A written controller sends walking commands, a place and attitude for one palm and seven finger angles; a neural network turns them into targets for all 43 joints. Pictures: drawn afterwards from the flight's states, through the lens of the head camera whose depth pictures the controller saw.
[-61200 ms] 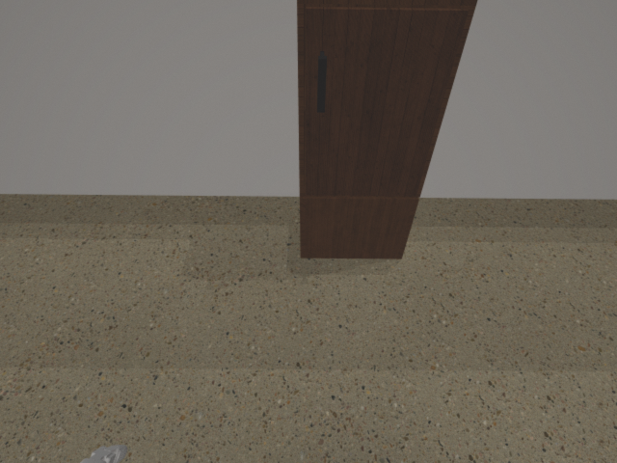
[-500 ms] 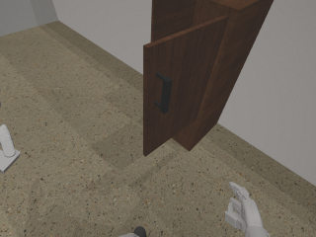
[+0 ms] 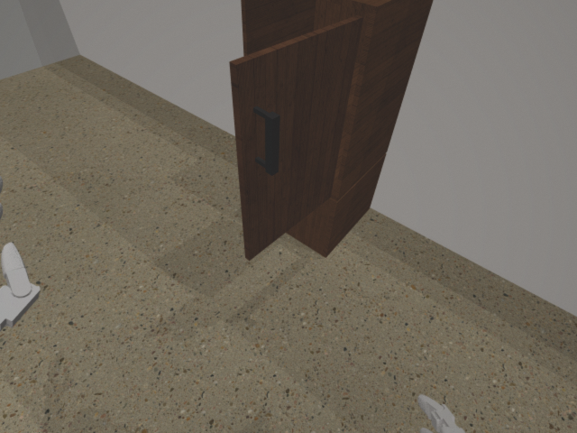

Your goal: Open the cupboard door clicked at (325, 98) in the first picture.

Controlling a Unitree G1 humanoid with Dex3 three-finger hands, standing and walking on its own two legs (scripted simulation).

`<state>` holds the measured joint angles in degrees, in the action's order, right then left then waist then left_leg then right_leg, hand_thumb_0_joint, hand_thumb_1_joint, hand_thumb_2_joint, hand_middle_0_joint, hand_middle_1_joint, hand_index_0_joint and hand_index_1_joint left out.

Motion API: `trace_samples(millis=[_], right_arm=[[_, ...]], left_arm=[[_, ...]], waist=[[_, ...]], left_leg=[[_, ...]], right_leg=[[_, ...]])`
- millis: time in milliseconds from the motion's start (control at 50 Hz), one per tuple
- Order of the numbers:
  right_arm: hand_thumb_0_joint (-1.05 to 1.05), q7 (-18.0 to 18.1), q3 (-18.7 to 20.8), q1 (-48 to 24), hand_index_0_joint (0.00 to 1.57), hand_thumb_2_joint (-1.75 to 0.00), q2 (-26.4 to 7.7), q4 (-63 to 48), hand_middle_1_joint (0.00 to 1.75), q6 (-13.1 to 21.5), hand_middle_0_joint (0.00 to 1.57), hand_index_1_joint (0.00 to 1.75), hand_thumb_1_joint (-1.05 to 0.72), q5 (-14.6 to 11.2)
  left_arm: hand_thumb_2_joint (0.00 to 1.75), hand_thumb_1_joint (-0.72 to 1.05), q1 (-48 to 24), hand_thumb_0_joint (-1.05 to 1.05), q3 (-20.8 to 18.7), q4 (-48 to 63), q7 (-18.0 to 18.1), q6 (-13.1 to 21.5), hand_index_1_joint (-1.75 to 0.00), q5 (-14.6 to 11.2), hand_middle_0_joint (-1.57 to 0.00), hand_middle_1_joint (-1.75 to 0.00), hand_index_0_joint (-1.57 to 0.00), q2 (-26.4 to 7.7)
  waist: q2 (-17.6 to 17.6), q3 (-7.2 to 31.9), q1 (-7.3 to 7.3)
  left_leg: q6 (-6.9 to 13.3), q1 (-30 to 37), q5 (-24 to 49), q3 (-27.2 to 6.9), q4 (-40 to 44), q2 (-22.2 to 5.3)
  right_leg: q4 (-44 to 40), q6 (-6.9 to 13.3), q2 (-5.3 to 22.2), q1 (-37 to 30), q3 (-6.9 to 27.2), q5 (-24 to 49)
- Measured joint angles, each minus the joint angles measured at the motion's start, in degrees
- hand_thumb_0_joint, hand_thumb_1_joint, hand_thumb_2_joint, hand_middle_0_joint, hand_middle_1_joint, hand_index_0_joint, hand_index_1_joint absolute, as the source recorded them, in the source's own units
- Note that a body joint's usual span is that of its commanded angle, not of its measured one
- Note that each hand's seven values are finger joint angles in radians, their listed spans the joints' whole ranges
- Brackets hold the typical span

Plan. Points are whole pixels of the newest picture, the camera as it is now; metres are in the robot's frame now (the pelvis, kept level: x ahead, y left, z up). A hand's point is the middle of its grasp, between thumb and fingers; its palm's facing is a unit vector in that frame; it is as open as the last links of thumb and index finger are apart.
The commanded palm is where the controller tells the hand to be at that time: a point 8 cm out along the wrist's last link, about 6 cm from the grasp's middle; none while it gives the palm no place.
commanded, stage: stop stepping back and stand still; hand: left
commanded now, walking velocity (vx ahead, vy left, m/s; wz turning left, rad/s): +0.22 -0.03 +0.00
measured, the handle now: (265, 141) +0.68 +0.05 +0.03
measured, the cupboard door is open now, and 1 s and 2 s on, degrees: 85 85 85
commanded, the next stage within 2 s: let the arm hang, fingers relaxed in 1.22 s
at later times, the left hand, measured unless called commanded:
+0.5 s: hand (97, 292) +0.22 +0.19 +0.17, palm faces +0.39 -0.79 -0.47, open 7.4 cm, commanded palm +0.16 +0.25 +0.18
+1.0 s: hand (1, 306) +0.21 +0.27 +0.17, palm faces +0.40 -0.80 -0.45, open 7.4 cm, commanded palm +0.15 +0.31 +0.18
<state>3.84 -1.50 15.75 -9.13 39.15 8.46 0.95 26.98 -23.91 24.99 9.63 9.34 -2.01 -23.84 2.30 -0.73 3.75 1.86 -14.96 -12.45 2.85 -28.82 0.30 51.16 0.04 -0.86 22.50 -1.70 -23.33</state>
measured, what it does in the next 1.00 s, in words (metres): steps on the spot: right foot, then left foot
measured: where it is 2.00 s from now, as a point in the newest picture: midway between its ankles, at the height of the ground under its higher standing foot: outside the picture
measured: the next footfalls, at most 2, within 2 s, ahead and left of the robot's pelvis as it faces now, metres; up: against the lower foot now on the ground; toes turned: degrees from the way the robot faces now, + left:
right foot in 0.12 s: +0.05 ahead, -0.09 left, +0.00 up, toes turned -6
left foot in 0.62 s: +0.08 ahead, +0.09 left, +0.00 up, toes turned +1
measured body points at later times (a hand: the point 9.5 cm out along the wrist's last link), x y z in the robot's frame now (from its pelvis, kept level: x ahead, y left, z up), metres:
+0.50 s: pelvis +0.01 -0.04 +0.01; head +0.03 -0.06 +0.46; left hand +0.20 +0.23 +0.20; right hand +0.18 -0.31 -0.07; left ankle +0.06 +0.11 -0.70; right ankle +0.01 -0.09 -0.73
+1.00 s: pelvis +0.00 +0.02 +0.01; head +0.01 +0.03 +0.46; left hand +0.18 +0.31 +0.20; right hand +0.15 -0.20 -0.08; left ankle +0.04 +0.09 -0.73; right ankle +0.01 -0.09 -0.73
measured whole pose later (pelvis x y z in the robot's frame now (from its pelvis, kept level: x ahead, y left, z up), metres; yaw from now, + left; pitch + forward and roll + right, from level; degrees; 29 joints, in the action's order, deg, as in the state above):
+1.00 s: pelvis +0.00 +0.02 +0.01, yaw -2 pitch -1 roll -1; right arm 3.7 -2.7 13.2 -10.0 34.5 6.0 0.6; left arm 31.2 -23.2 28.6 9.1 11.5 -2.4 -23.6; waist -0.1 -1.9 -0.6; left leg 3.8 -14.2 -10.7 4.5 -25.6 1.2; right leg 23.7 1.0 -0.5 10.7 -5.2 -12.0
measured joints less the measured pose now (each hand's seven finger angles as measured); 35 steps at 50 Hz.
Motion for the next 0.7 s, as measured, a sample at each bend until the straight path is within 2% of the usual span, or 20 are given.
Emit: trace_samples(millis=[60,120,160,200,240,280,360,440,520,580,620,700], right_arm=[[0.01,-0.45,-0.2,0.89,0.2,-0.9,0.71,-1.38,0.3,0.24,0.2,0.3,-0.9,0.11],[0.01,0.05,0.21,2.06,0.2,-0.9,0.35,-2.35,0.3,-0.24,0.2,0.3,-0.9,0.24],[0.01,0.33,0.9,1.39,0.2,-0.9,-0.65,-1.71,0.3,-1.24,0.2,0.3,-0.9,0.18],[0.01,0.34,1.6,0.14,0.2,-0.9,-2.01,0.27,0.3,-2.18,0.2,0.3,-0.9,0.23],[0.01,0.13,2.12,-0.72,0.2,-0.9,-3.37,1.7,0.3,-2.51,0.2,0.3,-0.9,-0.04],[0.01,0.18,2.51,-1.37,0.2,-0.9,-4.66,1.71,0.3,-2.58,0.2,0.3,-0.9,-0.47],[0.01,0.78,3.48,-2.88,0.2,-0.9,-6.43,0.56,0.3,-2.04,0.2,0.3,-0.9,-1.13],[0.01,0.94,3.93,-4.57,0.2,-0.9,-6.56,-1.48,0.3,-1.75,0.2,0.3,-0.9,-1.13],[0.01,0.59,3.82,-5.44,0.2,-0.9,-5.73,-4.6,0.3,-1.89,0.2,0.3,-0.91,-0.94],[0.01,0.23,3.64,-5.44,0.2,-0.9,-5.43,-6.27,0.3,-2.21,0.2,0.3,-0.91,-0.86],[0.01,0.03,3.49,-5.24,0.2,-0.9,-5.49,-6.72,0.3,-2.39,0.2,0.3,-0.91,-0.93],[0.01,-0.16,2.75,-5.43,0.2,-0.9,-4.04,-5.58,0.3,-3.23,0.2,0.3,-0.9,-1.54]], left_arm=[[0.9,0.89,6.96,0.01,0.76,4.97,-0.7,1.47,-0.3,0.36,-0.2,-0.3,-0.21,-0.8],[0.9,0.89,10.82,0.01,0.08,6.5,-0.75,3.01,-0.3,1.04,-0.21,-0.3,-0.21,-2.91],[0.9,0.89,10.03,0.01,-0.62,5.08,-0.65,3.52,-0.3,1.32,-0.21,-0.3,-0.22,-3.48],[0.9,0.88,7.33,0.01,-0.59,1.8,-0.72,3.88,-0.3,1.23,-0.21,-0.3,-0.22,-2.39],[0.9,0.88,4.89,0.01,-0.67,-2.37,-0.53,4.43,-0.3,1.08,-0.21,-0.3,-0.22,-0.01],[0.9,0.88,3.52,0.01,-0.49,-6.36,-0.26,4.76,-0.3,0.81,-0.21,-0.3,-0.22,2.46],[0.9,0.89,0.81,0.01,2.5,-10.45,0.15,4.26,-0.3,0.72,-0.21,-0.3,-0.21,5.36],[0.9,0.89,0.87,0.01,4.67,-6.18,-0.12,4.48,-0.3,1.05,-0.21,-0.3,-0.21,5.28],[0.9,0.88,3.85,0.01,2.6,1.32,0.02,5.95,-0.3,0.92,-0.21,-0.3,-0.22,2.23],[0.9,0.88,5.73,0.01,0.04,4.3,0.38,6.71,-0.3,0.4,-0.21,-0.3,-0.22,-0.07],[0.9,0.88,6.21,0.01,-1.0,4.69,0.47,6.65,-0.3,-0.12,-0.21,-0.3,-0.22,-0.9],[0.9,0.89,4.18,0.01,-0.77,1.89,0.05,5.04,-0.3,-0.54,-0.21,-0.3,-0.22,-0.74]], waist=[[-0.5,0.52,0.08],[-1.8,1.75,-0.82],[-3.38,1.77,-2.21],[-4.14,1.49,-3.55],[-4.15,1.72,-4.6],[-4.41,1.76,-4.61],[-4.42,0.19,-3.8],[-2.57,-2.03,-3.65],[-0.87,-3.02,-3.76],[-1.28,-2.76,-3.93],[-2.58,-2.26,-3.99],[-2.5,-2.13,-4.9]], left_leg=[[-0.85,0.57,0.7,0.68,1.66,-1.18],[-1.54,-1.15,-1.81,0.65,-1.24,-1.98],[-1.28,-4.44,-8.1,-0.39,-8.69,-2.58],[-1.4,-8.59,-10.19,-2.1,-20.3,-1.59],[-1.9,-11.34,-7.64,-2.33,-28.18,-0.75],[-2.34,-12.57,-4.23,-2.03,-31.08,-0.81],[-2.16,-11.71,-1.37,-1.28,-26.79,-1.52],[-1.57,-8.67,-1.84,-0.1,-17.96,-1.83],[-1.35,-5.6,-2.32,0.72,-10.83,-1.39],[-1.3,-2.55,-0.52,0.76,-5.09,-0.87],[-1.0,0.35,2.57,0.55,-0.13,-1.14],[-0.68,1.35,-1.09,1.04,0.83,-0.7]], right_leg=[[-6.79,0.02,0.61,-1.33,-2.48,1.42],[-16.29,0.56,0.55,-7.06,-4.54,0.23],[-18.23,3.75,-0.37,-7.43,-5.25,5.24],[-18.17,5.53,-0.52,-7.77,-5.43,5.84],[-19.95,5.68,-0.21,-9.02,-4.71,6.19],[-22.28,5.35,0.06,-10.6,-4.24,7.12],[-24.87,5.02,0.69,-13.08,-4.61,8.09],[-25.57,5.26,0.85,-13.71,-4.69,8.33],[-25.82,5.47,0.22,-12.95,-4.26,8.62],[-25.37,5.17,-0.63,-12.23,-4.21,8.39],[-24.18,4.65,-1.53,-11.68,-4.5,7.68],[-23.2,2.76,-1.0,-11.47,-4.02,7.23]])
